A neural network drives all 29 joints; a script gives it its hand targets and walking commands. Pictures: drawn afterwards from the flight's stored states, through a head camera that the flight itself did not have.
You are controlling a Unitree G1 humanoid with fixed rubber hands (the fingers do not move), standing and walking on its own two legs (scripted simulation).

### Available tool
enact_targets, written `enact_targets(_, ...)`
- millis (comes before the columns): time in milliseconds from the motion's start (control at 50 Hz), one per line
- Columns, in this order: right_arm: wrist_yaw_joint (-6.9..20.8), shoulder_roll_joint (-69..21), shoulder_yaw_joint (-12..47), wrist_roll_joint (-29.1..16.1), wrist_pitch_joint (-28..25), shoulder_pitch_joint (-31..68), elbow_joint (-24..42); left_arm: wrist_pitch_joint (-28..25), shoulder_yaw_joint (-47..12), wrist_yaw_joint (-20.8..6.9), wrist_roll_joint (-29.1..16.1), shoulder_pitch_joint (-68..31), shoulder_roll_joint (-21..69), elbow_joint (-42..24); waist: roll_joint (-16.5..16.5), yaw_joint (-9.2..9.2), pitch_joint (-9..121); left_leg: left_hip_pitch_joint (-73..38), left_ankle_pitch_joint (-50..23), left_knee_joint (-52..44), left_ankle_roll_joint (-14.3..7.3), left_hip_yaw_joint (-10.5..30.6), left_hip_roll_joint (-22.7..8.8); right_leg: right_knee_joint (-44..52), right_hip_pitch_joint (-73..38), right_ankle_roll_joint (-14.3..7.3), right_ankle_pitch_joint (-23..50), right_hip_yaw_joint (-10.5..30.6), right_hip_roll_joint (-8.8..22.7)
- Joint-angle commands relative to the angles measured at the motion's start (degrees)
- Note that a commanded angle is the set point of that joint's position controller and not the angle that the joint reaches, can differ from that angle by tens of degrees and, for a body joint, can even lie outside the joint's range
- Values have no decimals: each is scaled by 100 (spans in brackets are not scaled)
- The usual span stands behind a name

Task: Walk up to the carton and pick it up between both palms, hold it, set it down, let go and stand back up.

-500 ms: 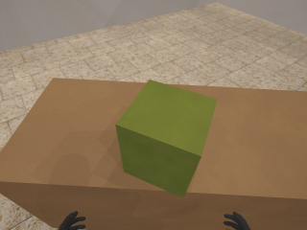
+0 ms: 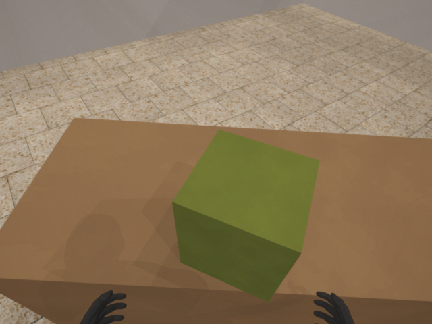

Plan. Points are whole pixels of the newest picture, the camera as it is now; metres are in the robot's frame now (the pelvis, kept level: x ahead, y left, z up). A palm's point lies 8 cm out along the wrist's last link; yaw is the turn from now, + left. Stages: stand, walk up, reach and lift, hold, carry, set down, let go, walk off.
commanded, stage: reach and lift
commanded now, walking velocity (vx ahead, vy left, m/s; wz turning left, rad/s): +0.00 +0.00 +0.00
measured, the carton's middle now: (243, 216) +0.35 -0.04 -0.01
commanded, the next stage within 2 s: none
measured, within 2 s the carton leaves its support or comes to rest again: neither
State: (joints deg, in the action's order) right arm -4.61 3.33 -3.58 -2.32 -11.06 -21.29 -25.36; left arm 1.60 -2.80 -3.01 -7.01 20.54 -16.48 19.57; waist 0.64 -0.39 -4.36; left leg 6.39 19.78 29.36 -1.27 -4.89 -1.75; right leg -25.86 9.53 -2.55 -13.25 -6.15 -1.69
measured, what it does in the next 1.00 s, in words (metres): stands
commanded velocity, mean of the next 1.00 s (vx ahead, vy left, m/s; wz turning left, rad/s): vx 0.00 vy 0.00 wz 0.00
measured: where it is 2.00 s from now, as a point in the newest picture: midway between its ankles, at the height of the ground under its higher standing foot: outside the picture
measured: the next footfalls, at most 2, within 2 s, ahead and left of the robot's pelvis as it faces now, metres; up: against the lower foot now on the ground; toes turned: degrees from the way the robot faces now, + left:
none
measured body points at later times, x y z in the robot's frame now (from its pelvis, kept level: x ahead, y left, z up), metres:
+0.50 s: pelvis +0.00 +0.02 +0.00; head -0.02 +0.05 +0.45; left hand +0.16 +0.24 -0.05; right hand +0.14 -0.20 -0.04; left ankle -0.04 +0.09 -0.74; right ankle +0.01 -0.09 -0.74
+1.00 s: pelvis -0.02 +0.04 +0.00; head -0.07 +0.05 +0.45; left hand +0.17 +0.23 -0.01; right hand +0.15 -0.19 -0.01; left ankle -0.04 +0.09 -0.74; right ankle +0.01 -0.09 -0.74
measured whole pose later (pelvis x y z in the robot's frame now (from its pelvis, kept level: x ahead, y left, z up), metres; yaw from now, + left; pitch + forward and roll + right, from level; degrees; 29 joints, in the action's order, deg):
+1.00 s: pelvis -0.02 +0.04 +0.00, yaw +0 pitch -10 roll -2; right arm -7.7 3.5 -4.4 -7.5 -7.2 -20.6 -14.0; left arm -8.5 -12.6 -1.3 -16.6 18.1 -19.6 15.2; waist -0.3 1.6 -3.3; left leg -0.4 18.8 28.2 -4.7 -4.9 1.4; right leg -24.6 2.8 -0.6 -11.7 -1.8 -0.6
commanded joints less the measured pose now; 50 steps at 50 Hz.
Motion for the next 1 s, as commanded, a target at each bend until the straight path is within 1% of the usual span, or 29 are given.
enact_targets(0,2,344,2,-209,-881,30,474,-1066,126,-81,-94,-272,-678,-571,-380,182,536,708,-2377,-545,351,406,22,295,-994,-108,1801,716,119)
enact_targets(40,-24,453,-19,-272,-1077,39,359,-1201,130,-120,-72,-191,-702,-545,-536,103,632,559,-2572,-553,401,448,35,326,-1014,-158,1919,731,119)
enact_targets(60,-52,457,-13,-295,-1162,-36,393,-1259,120,-155,-88,-95,-759,-471,-424,146,615,560,-2611,-506,384,448,74,324,-1082,-125,2060,754,119)
enact_targets(80,-83,432,56,-316,-1218,-12,438,-1296,182,-196,-106,-86,-817,-364,-353,79,575,667,-2507,-529,343,439,112,313,-1136,-98,2145,784,155)
enact_targets(100,-117,418,137,-373,-1246,-113,385,-1332,177,-238,-96,31,-798,-281,-195,97,589,658,-2443,-556,297,461,122,333,-1216,-57,2305,818,174)
enact_targets(120,-151,358,218,-418,-1320,-164,463,-1376,221,-289,-128,65,-821,-334,-217,24,606,766,-2463,-546,295,454,130,278,-1316,-60,2430,842,186)
enact_targets(140,-185,397,173,-444,-1376,-166,501,-1426,226,-328,-157,78,-865,-383,-176,51,593,786,-2476,-574,289,454,122,251,-1390,-31,2455,838,155)
enact_targets(160,-191,472,162,-433,-1444,-57,557,-1462,243,-329,-164,35,-875,-437,-231,-34,562,791,-2554,-596,321,469,106,243,-1391,-46,2430,803,113)
enact_targets(180,-185,488,111,-432,-1509,-49,535,-1510,201,-324,-180,16,-888,-480,-342,-26,546,712,-2686,-569,355,501,102,244,-1316,-67,2401,804,111)
enact_targets(200,-189,490,104,-441,-1579,-40,702,-1551,186,-335,-222,74,-905,-497,-245,0,616,587,-2702,-520,346,492,110,292,-1271,-80,2338,788,96)
enact_targets(240,-196,516,83,-493,-1632,-50,459,-1617,135,-356,-191,36,-869,-448,-390,-31,414,451,-2802,-497,411,535,71,324,-1077,-127,2054,759,47)
enact_targets(280,-230,478,82,-518,-1666,-108,556,-1691,-22,-390,-331,21,-822,-583,-408,73,260,365,-2661,-487,408,565,56,416,-924,-173,1834,764,76)
enact_targets(360,-282,387,74,-581,-1666,-95,628,-1817,-76,-381,-379,-138,-916,-900,-650,66,134,460,-2460,-507,405,599,18,425,-819,-255,1440,822,81)
enact_targets(400,-294,277,55,-576,-1651,-182,651,-1875,-192,-362,-421,-14,-860,-954,-662,155,40,449,-2356,-523,405,639,6,422,-843,-271,1423,832,88)
enact_targets(420,-295,261,72,-618,-1665,-241,657,-1939,-137,-339,-381,0,-919,-1104,-743,83,156,440,-2449,-536,431,666,-13,393,-943,-280,1488,816,86)
enact_targets(440,-290,277,50,-647,-1651,-182,621,-1962,-224,-337,-417,-2,-870,-1043,-682,174,53,472,-2395,-547,437,706,-37,400,-966,-274,1418,799,52)
enact_targets(500,-317,276,16,-646,-1643,-120,732,-2044,-267,-338,-487,-34,-907,-1068,-706,175,-135,562,-2123,-561,434,766,-79,419,-829,-324,1086,821,53)
enact_targets(540,-331,308,-8,-668,-1640,-214,803,-2095,-311,-314,-515,118,-895,-1274,-771,174,-10,500,-2286,-602,470,863,-164,363,-929,-348,1147,786,19)
enact_targets(580,-322,282,-36,-710,-1586,-68,860,-2091,-301,-279,-509,-54,-964,-1325,-925,121,-110,651,-2060,-632,489,866,-164,379,-908,-388,949,812,43)
enact_targets(600,-315,315,-80,-666,-1546,-40,959,-2088,-429,-253,-572,3,-887,-1281,-789,217,-135,763,-1813,-722,449,929,-190,350,-984,-355,911,771,14)
enact_targets(720,-363,335,-215,-427,-1100,213,1531,-1854,-533,-166,-753,-241,-977,-1273,-488,226,-420,1250,-759,-1107,281,961,-267,356,-1199,-290,612,828,98)
enact_targets(760,-336,386,-174,-482,-834,390,1618,-1688,-582,-82,-784,-491,-904,-1297,-662,171,-482,1277,-467,-1341,289,1090,-412,329,-1204,-325,400,825,114)
enact_targets(820,-331,428,-196,-443,-387,701,1994,-1510,-628,61,-851,-865,-896,-1436,-566,218,-515,1623,358,-1579,132,1070,-450,279,-1418,-292,339,846,131)
enact_targets(880,-307,506,-232,-471,38,908,2407,-1324,-700,200,-1016,-1180,-901,-1640,-517,263,-238,1512,350,-1653,137,1099,-541,225,-1430,-303,430,870,152)
enact_targets(900,-307,482,-206,-510,220,896,2461,-1234,-653,218,-1011,-1266,-944,-1576,-529,306,-320,1632,610,-1735,78,1090,-517,264,-1571,-297,448,927,174)
enact_targets(920,-289,539,-176,-538,353,992,2614,-1164,-588,252,-1001,-1309,-905,-1630,-508,250,-142,1658,572,-1770,45,1082,-544,207,-1601,-287,493,893,137)
enact_targets(940,-293,461,-205,-536,484,982,2686,-1109,-569,258,-1044,-1403,-918,-1542,-361,301,-150,1682,562,-1755,3,1017,-506,271,-1594,-278,418,952,183)
enact_targets(960,-296,512,-198,-568,634,970,2628,-1019,-513,276,-992,-1493,-883,-1524,-584,250,-251,1765,599,-1830,18,1086,-570,214,-1591,-299,450,933,159)
enact_targets(980,-295,519,-200,-592,753,962,2692,-939,-515,288,-975,-1555,-869,-1600,-608,259,-186,1736,494,-1845,47,1083,-587,240,-1658,-302,488,951,168)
